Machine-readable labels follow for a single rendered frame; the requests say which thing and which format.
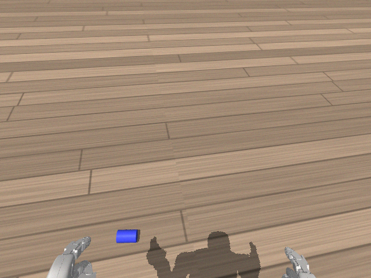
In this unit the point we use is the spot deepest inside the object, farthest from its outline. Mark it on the can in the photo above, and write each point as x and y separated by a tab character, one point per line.
127	236

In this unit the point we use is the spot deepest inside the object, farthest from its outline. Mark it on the right robot hand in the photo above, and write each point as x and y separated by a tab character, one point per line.
300	266

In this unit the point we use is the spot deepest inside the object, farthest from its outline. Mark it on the left robot hand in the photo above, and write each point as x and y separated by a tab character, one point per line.
64	265

